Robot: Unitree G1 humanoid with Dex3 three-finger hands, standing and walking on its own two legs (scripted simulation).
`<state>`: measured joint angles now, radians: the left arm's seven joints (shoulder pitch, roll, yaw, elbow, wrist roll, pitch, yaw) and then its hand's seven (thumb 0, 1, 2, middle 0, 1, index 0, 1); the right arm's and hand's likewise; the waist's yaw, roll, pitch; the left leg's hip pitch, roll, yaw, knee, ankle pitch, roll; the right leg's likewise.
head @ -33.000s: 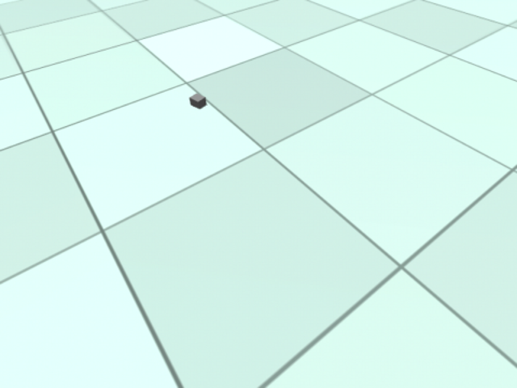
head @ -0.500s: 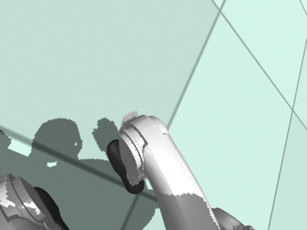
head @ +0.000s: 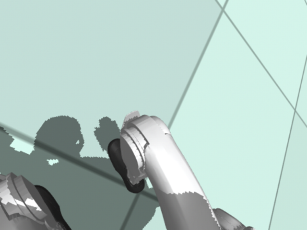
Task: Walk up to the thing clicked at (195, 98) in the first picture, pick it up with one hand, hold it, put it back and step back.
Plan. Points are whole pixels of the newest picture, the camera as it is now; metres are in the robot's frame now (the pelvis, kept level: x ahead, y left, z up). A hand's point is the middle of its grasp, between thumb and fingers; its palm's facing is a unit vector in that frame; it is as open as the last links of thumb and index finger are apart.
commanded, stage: withdraw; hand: left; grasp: from above
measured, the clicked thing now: out of the picture +0.44 +0.38 -0.30
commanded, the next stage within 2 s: home in 0.64 s
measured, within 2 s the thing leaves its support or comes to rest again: neither
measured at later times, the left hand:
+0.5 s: hand out of the picture +0.43 +0.37 -0.10, palm faces -0.42 -0.24 -0.88, open 14.0 cm
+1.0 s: hand out of the picture +0.42 +0.39 -0.10, palm faces -0.38 -0.17 -0.91, open 12.2 cm
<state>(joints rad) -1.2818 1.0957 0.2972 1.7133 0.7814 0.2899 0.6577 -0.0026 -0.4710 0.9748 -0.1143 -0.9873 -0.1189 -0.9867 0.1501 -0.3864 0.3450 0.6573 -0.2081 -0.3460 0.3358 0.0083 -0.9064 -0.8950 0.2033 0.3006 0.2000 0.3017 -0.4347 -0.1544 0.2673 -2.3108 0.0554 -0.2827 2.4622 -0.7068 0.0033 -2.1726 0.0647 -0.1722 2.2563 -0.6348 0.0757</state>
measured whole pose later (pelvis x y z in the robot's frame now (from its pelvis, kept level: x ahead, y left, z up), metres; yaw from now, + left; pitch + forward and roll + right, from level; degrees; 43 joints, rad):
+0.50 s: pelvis +0.00 -0.01 +0.02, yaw +8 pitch +31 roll -8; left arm -1.02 0.78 0.05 1.32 1.03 0.08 0.13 0.00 -0.49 0.99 -0.09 -1.00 -0.10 -1.00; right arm 0.12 -0.32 0.12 0.66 -0.09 -0.10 0.21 0.00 -0.90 -0.90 0.20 0.30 0.20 0.30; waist -0.25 0.02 -0.01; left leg -2.24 0.04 -0.15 2.35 -0.66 0.00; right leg -2.16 0.02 -0.07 2.26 -0.65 0.04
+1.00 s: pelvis +0.00 +0.00 +0.02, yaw +7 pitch +33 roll -11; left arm -0.79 0.89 0.16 0.94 1.07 -0.32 0.05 0.00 -0.15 0.95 -0.22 -0.74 -0.21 -0.75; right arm 0.19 -0.29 0.08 0.63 -0.10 0.07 0.08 0.00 -0.89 -0.89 0.21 0.30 0.20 0.30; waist -0.19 -0.01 0.00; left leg -2.29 0.03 -0.16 2.35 -0.66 0.01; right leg -2.18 0.01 -0.08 2.24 -0.65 0.06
